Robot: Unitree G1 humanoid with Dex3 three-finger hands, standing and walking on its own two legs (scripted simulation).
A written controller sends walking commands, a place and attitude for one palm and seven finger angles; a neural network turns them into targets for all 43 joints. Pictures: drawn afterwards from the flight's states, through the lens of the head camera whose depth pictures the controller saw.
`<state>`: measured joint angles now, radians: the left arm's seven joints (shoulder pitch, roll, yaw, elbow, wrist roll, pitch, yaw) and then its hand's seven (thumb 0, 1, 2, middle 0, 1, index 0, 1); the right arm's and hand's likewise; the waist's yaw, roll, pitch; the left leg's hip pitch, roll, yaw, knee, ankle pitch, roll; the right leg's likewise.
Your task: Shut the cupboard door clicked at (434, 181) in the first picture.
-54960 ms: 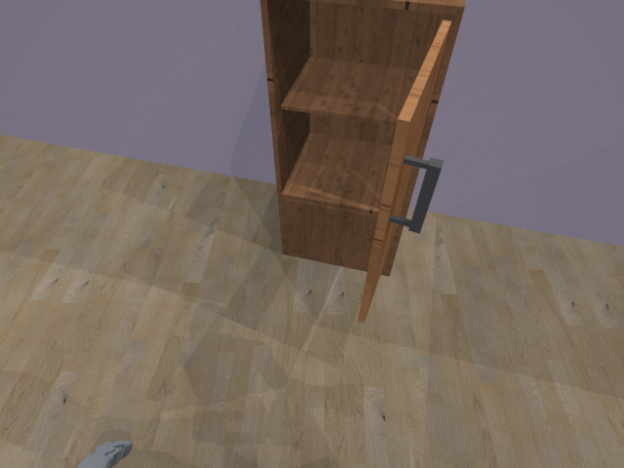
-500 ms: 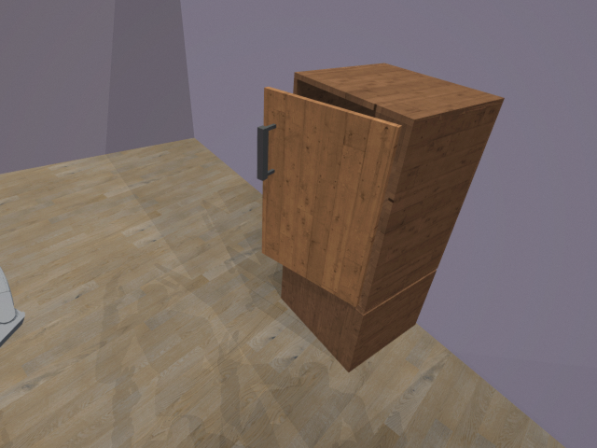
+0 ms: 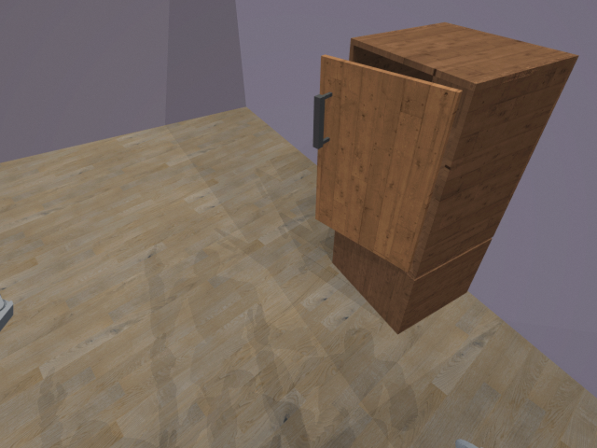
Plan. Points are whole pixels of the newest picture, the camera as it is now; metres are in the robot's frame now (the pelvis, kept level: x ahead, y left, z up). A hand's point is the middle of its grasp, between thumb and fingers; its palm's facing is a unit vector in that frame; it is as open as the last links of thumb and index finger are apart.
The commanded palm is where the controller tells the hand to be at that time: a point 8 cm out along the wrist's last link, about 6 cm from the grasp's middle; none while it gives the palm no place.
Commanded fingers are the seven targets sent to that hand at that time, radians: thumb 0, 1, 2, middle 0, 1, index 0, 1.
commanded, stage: stop stepping back and stand still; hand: left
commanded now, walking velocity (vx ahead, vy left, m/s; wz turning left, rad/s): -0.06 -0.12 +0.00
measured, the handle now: (323, 120) +1.02 +0.03 +0.01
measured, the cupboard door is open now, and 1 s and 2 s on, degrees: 16 16 16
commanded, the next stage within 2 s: let the arm hang, fingers relaxed in 0.40 s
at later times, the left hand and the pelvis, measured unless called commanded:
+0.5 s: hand (26, 320) +0.19 +0.32 +0.15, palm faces +0.40 -0.73 -0.55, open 7.4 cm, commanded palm none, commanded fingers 0.00 0.90 0.90 -0.20 -0.30 -0.20 -0.30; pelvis -0.01 +0.03 +0.00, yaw -1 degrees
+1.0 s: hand out of the picture -0.09 +0.26 -0.17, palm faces +0.05 -0.97 -0.23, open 7.1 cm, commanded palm none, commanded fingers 0.00 0.90 0.90 -0.20 -0.30 -0.20 -0.30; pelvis -0.08 +0.06 +0.00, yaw +1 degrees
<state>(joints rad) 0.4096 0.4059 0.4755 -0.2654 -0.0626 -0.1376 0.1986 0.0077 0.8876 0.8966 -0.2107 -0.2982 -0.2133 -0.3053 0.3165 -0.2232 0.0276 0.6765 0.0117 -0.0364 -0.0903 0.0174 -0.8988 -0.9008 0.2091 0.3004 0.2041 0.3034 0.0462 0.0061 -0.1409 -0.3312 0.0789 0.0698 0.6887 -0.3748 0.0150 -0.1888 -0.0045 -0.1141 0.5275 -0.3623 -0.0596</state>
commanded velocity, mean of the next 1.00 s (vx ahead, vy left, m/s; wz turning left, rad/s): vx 0.00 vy -0.03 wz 0.00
